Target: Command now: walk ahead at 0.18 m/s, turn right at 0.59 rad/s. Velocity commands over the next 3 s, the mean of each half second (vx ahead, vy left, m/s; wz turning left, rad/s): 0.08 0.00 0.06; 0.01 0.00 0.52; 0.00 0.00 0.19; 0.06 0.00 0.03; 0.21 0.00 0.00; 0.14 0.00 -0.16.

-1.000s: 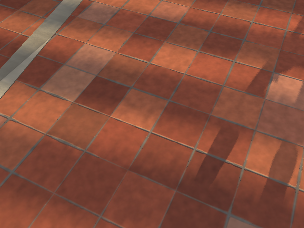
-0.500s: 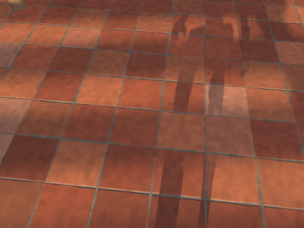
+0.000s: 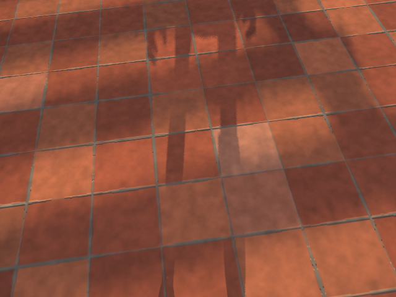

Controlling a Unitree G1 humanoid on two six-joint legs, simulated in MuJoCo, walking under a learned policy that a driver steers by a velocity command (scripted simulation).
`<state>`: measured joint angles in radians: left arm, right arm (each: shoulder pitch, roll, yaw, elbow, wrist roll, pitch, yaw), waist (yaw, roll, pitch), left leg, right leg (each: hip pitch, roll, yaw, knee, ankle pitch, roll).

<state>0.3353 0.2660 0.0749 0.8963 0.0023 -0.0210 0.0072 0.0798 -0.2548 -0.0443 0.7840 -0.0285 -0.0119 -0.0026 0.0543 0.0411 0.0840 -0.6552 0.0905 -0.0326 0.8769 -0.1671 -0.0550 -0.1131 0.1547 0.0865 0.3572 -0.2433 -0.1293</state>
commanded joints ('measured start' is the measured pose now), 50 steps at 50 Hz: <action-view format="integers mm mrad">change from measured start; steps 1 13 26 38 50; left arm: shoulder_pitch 63 -6 -77 -160 -101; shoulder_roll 155 113 75 116 200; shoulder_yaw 33 -2 -24 -21 22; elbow -50 -33 -69 -158 -130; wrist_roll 5 35 1 24 17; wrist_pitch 6 41 54 15 29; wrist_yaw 13 18 37 49 7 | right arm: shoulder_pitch -38 105 107 142 96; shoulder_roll -84 -123 -173 -135 -95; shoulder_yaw -9 -1 -66 -64 -32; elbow -77 2 1 5 -68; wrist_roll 8 27 10 0 27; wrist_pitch -9 -11 59 82 78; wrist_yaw -6 2 9 32 38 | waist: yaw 8 -22 -50 -78 -50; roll -117 31 123 -168 -220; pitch -107 -123 -141 -60 -129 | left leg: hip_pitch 24 500 335 71 415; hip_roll -58 150 28 -151 -147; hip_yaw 28 -335 -418 -6 116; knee -78 -556 -699 242 -395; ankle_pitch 42 523 -224 -218 -170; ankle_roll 11 317 220 5 70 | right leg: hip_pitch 108 -269 -137 -22 29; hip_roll -255 -86 -67 -350 -414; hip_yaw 171 -3 -54 37 -79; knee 49 737 338 -75 139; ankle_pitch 880 -287 -190 332 525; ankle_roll -63 118 124 -65 -27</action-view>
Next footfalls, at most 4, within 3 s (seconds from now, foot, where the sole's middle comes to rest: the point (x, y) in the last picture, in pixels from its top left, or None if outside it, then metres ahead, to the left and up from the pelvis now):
0.16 left None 0.22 0.11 -0.78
0.60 right None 0.14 -0.08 -0.78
1.04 left None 0.04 0.12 -0.78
1.42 right None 0.15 -0.06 -0.78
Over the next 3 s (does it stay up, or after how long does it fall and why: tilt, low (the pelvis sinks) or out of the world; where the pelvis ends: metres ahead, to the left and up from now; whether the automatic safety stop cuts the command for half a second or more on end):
stays up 0.26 0.16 0.00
